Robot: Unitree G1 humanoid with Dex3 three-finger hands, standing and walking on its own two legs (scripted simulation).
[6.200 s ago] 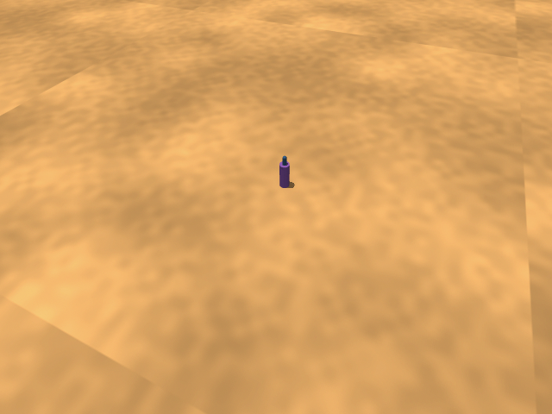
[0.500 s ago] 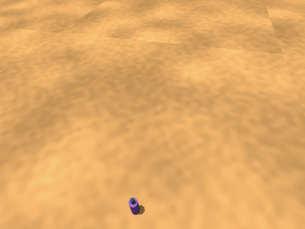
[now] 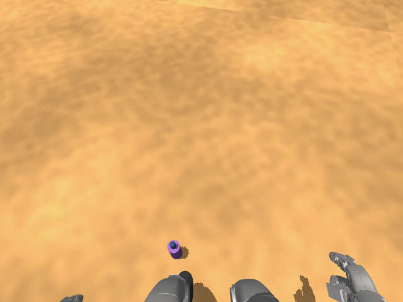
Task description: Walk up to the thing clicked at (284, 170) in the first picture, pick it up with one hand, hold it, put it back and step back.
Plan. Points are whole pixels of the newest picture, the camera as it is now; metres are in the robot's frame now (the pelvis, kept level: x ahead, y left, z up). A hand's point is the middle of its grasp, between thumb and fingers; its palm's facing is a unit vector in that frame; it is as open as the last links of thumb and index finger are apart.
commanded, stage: walk up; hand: left
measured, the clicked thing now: (174, 248) +0.34 +0.15 -0.66
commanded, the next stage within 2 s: none
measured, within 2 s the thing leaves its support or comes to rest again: neither
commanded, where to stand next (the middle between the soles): +0.00 -0.01 m, yaw +3 degrees
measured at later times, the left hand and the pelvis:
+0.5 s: hand out of the picture -0.01 +0.25 -0.12, palm faces +0.08 -0.91 -0.41, open 7.4 cm; pelvis -0.06 -0.03 +0.00, yaw +5 degrees
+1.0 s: hand out of the picture -0.02 +0.24 -0.13, palm faces +0.10 -0.87 -0.49, open 7.3 cm; pelvis -0.06 -0.05 -0.01, yaw +7 degrees
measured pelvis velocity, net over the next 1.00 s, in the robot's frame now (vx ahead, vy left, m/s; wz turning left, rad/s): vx -0.06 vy -0.05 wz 0.13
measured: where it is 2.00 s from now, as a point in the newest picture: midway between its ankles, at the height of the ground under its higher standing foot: outside the picture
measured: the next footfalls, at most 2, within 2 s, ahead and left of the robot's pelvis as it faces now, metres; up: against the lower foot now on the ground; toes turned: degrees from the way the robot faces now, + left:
right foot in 0.14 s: -0.01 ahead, -0.13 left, +0.00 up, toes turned +0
left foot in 0.52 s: -0.06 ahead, +0.10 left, +0.00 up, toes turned +3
